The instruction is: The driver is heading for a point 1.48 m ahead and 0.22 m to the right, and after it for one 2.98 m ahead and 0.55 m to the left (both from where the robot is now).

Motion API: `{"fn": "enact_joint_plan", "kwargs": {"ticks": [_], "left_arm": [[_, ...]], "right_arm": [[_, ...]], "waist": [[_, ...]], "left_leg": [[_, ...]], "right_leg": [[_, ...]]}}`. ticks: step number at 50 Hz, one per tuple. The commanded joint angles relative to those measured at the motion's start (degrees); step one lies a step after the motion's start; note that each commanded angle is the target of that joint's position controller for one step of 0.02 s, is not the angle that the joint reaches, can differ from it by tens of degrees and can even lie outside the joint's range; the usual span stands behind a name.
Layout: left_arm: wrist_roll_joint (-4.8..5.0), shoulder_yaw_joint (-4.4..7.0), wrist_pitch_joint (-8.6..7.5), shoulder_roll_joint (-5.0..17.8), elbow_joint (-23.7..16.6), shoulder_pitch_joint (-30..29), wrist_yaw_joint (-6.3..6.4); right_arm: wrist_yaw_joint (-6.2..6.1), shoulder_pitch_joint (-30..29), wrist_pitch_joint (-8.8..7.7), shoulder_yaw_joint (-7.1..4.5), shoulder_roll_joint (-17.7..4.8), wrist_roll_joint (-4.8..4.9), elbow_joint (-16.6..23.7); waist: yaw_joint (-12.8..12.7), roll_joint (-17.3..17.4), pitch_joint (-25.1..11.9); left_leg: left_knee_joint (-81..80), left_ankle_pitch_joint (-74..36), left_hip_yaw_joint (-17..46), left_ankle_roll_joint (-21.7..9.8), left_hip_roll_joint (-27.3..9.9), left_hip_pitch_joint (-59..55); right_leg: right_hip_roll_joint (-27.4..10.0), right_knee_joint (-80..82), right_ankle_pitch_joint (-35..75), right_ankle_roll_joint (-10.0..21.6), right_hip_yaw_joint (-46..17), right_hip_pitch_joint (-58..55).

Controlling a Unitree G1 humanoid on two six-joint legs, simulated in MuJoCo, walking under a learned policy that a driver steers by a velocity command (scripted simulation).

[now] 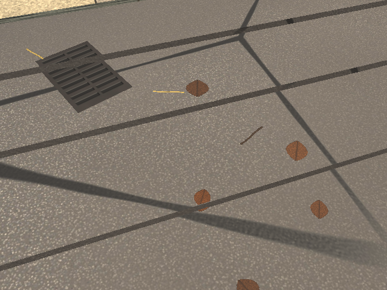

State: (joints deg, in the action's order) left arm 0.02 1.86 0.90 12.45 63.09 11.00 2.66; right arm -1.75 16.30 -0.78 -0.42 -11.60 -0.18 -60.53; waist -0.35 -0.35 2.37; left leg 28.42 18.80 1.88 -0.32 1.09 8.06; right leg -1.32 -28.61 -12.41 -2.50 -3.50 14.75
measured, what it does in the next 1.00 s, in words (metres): walks ahead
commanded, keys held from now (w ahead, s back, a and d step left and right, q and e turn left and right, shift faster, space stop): no key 0.48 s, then w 0.52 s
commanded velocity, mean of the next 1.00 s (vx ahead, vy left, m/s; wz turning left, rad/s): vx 0.15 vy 0.00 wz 0.00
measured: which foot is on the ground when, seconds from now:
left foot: down 0.00-0.72, up 0.74-1.00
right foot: down 0.00-1.00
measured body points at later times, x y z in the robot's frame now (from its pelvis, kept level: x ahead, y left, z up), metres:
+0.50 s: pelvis +0.00 +0.00 +0.00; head +0.01 +0.00 +0.45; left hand +0.02 +0.24 -0.16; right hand -0.02 -0.24 -0.16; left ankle -0.04 +0.12 -0.74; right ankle +0.03 -0.15 -0.74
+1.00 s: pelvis +0.14 -0.03 +0.01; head +0.16 -0.04 +0.46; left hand +0.04 +0.19 -0.13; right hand +0.29 -0.28 -0.12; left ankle +0.26 +0.12 -0.68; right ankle +0.04 -0.13 -0.74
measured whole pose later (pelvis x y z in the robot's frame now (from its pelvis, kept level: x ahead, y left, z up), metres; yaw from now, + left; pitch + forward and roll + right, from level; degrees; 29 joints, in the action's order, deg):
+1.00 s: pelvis +0.14 -0.03 +0.01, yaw +0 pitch +1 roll +0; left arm -0.2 0.3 -4.7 9.8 62.2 28.6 0.5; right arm 0.8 7.2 -5.3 -2.9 -14.7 1.4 -52.4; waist -4.1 1.7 -0.4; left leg 48.0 5.5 -0.5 -1.6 -5.6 36.7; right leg 2.2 -11.0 -15.2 2.5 1.7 -2.7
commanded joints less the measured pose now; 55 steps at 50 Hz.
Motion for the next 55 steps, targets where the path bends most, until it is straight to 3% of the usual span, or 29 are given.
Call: {"fn": "enact_joint_plan", "kwargs": {"ticks": [1, 24, 25, 27, 29, 30, 31, 32, 33, 35, 36, 37, 38, 39, 40, 41, 42, 43, 45, 48, 52, 55], "left_arm": [[0.00, 0.76, -0.35, 5.8, -1.2, 1.5, 0.18], [0.14, 0.01, -0.38, 4.2, -0.4, 4.5, 0.26], [0.09, -0.21, -0.33, 3.4, 0.1, 5.5, 0.27], [0.56, 0.07, -0.37, 3.8, 0.1, 5.6, 0.38], [0.58, -0.02, -1.68, 3.2, -1.6, 2.9, -0.05], [0.77, -0.31, -2.79, 1.7, -2.4, 1.9, -0.58], [0.93, -0.40, -3.86, 1.5, -3.1, 1.0, -1.12], [1.33, -0.36, -4.80, 1.4, -3.5, 1.5, -1.68], [1.75, -0.39, -5.58, 1.1, -3.3, 3.1, -2.13], [1.75, 0.54, -6.31, 2.1, 0.2, 12.2, -2.48], [1.27, 1.74, -6.45, 5.3, 2.0, 19.3, -2.50], [1.56, 3.66, -6.77, 13.2, 2.8, 27.5, -2.97], [0.32, 2.59, -7.58, 11.2, 2.4, 26.7, -3.38], [0.38, 1.55, -8.15, 7.8, 0.4, 20.4, -3.31], [0.46, 0.91, -8.31, 5.8, -1.2, 16.4, -3.51], [0.49, 0.55, -8.13, 5.3, -2.1, 14.2, -3.72], [0.38, -0.01, -7.77, 3.8, -2.3, 14.1, -3.73], [0.18, -0.40, -7.26, 2.7, -2.0, 15.8, -3.54], [-0.04, -0.43, -6.58, 3.7, -1.6, 18.8, -2.80], [-0.30, -0.03, -5.90, 6.5, -2.8, 18.5, -1.69], [0.51, 0.70, -5.90, 8.4, -3.1, 20.3, -1.30], [1.12, 1.30, -5.67, 8.8, -3.0, 19.9, -1.25]], "right_arm": [[-0.18, 3.5, -0.35, -0.83, -5.5, 0.03, 0.8], [-0.39, 7.7, -0.39, -0.30, -3.8, 0.19, -0.7], [-0.45, 8.9, -0.32, -0.18, -3.2, 0.18, -1.4], [-0.84, 8.7, 0.00, -1.00, -5.6, 0.82, -0.9], [-0.95, 10.3, -0.44, -1.82, -8.0, 1.42, -0.1], [-0.85, 11.1, -0.98, -2.55, -9.9, 1.77, 0.0], [-0.77, 10.5, -1.44, -3.09, -10.9, 1.96, 0.4], [-0.64, 8.8, -1.86, -3.07, -10.4, 1.83, 1.1], [-0.38, 6.5, -2.14, -2.92, -9.6, 1.96, 1.9], [0.09, 2.8, -2.14, -2.61, -8.4, 2.37, 3.5], [0.29, 1.3, -2.67, -2.17, -6.9, 1.99, 4.6], [0.08, 1.6, -3.73, -1.34, -3.3, 1.74, 6.7], [0.18, 1.3, -4.78, -1.38, -3.5, 2.68, 7.4], [0.70, 0.4, -5.43, -1.67, -4.9, 3.36, 7.8], [1.23, 0.1, -5.90, -1.75, -4.9, 3.09, 7.4], [1.37, -0.4, -6.26, -2.32, -5.8, 2.44, 7.3], [1.57, -1.7, -6.32, -3.15, -7.4, 1.90, 7.5], [1.94, -2.1, -6.12, -3.47, -7.3, 1.78, 7.5], [2.50, -4.1, -5.46, -3.17, -5.0, 1.63, 8.1], [2.71, -13.3, -5.17, -2.07, -2.7, 1.44, 12.0], [3.50, -20.5, -5.25, -1.58, -4.0, 1.93, 14.7], [4.23, -22.2, -5.63, -1.83, -5.6, 2.00, 16.2]], "waist": [[0.0, 0.4, 0.6], [0.2, 0.4, 1.4], [0.2, 0.7, 0.1], [0.5, 3.2, 2.8], [2.0, 6.8, 7.0], [2.5, 10.3, 8.0], [2.6, 11.4, 9.5], [1.4, 11.1, 10.5], [-0.2, 10.7, 10.9], [-4.3, 6.8, 8.3], [-6.6, -1.1, 4.9], [-8.2, -17.0, 0.0], [-6.4, -15.1, -0.2], [-3.7, -8.1, 4.5], [-2.5, -5.1, 5.1], [-1.5, -3.4, 5.3], [-1.4, -3.6, 5.0], [-1.5, -4.4, 4.1], [-1.9, -4.3, 3.3], [-3.0, -3.2, 5.1], [-4.0, -4.8, 6.6], [-2.3, -4.6, 6.7]], "left_leg": [[-6.8, -7.0, 0.8, -0.6, -1.5, 7.3], [-6.5, -6.3, 0.0, -0.3, -1.3, 7.9], [-7.2, -0.4, -0.3, -0.5, -0.9, 7.5], [-8.7, 17.8, 2.0, -3.0, -1.6, 9.6], [-13.5, 29.6, 10.6, -7.1, -7.6, 10.5], [-16.9, 31.6, 17.4, -9.8, -12.7, 9.2], [-18.8, 30.6, 22.6, -12.2, -16.9, 10.2], [-19.0, 28.0, 23.8, -13.0, -18.3, 10.6], [-17.5, 24.3, 21.6, -12.0, -17.4, 11.3], [-9.1, 14.5, 11.7, -7.8, -10.3, 16.2], [5.2, 3.8, 4.8, -5.2, -5.3, 20.6], [24.9, 5.8, -3.6, -1.7, 1.9, 30.6], [38.0, 12.0, 2.5, -2.3, 1.2, 35.8], [44.0, 8.0, 4.5, -3.9, -2.5, 39.6], [44.3, 2.4, 4.1, -5.0, -4.8, 39.8], [41.1, -2.2, 3.2, -5.3, -6.4, 39.5], [37.8, -5.2, 2.1, -5.1, -7.5, 37.9], [35.5, -6.9, 0.8, -4.6, -7.8, 36.2], [31.5, -9.0, -1.4, -2.9, -7.6, 36.3], [18.9, -13.9, -2.9, -0.8, -6.8, 35.3], [7.9, -19.4, -4.5, -0.8, -4.6, 28.9], [3.7, -18.5, -3.4, -3.1, -4.3, 27.5]], "right_leg": [[0.1, 2.9, 7.7, 1.8, 0.9, -4.8], [0.5, 2.7, 7.0, 2.1, 0.9, -3.8], [1.3, 2.6, 1.5, 2.1, 1.8, -4.4], [4.3, -1.3, -15.9, 2.8, 4.8, -0.1], [4.6, -7.1, -19.4, 3.6, 5.8, 7.3], [4.3, -12.7, -14.3, 3.5, 7.2, 10.1], [2.0, -16.7, -11.5, 4.3, 5.8, 11.3], [0.5, -17.0, -11.8, 5.3, 5.0, 11.8], [0.0, -12.3, -13.0, 6.4, 5.1, 9.4], [2.5, 0.8, -7.7, 6.6, 6.4, -6.8], [-2.9, 5.7, -7.4, 7.9, -3.7, -15.4], [-15.4, 15.9, -14.5, 15.0, -27.3, -24.2], [-21.8, 21.1, -20.0, 19.4, -42.1, -22.4], [-21.6, 20.1, -19.0, 18.3, -36.7, -19.2], [-18.2, 20.1, -15.9, 16.3, -28.3, -17.5], [-15.7, 20.6, -10.2, 14.5, -21.8, -16.8], [-13.2, 20.9, -3.0, 12.8, -15.9, -16.5], [-11.4, 21.1, 2.6, 11.8, -11.6, -16.7], [-10.3, 21.1, 10.6, 12.2, -7.3, -17.2], [-10.1, 22.9, 12.5, 13.0, -4.2, -13.5], [-10.8, 24.6, 11.4, 13.0, -1.8, -11.0], [-13.1, 22.1, 17.1, 11.8, -0.8, -16.4]]}}
Velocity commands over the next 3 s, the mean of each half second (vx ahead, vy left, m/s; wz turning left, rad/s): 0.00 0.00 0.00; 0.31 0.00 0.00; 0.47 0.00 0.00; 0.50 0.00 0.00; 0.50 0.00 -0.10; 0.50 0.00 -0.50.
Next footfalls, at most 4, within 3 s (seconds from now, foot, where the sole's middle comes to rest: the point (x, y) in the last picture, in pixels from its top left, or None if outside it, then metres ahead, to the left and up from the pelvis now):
1.18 left None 0.44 0.11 -0.77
1.74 right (232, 225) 0.76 -0.11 -0.77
2.26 left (176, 156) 1.07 0.11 -0.74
2.86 right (241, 118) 1.30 -0.19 -0.74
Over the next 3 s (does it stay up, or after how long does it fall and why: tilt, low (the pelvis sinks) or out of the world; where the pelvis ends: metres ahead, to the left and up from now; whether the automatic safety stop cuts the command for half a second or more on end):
stays up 1.25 -0.10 0.03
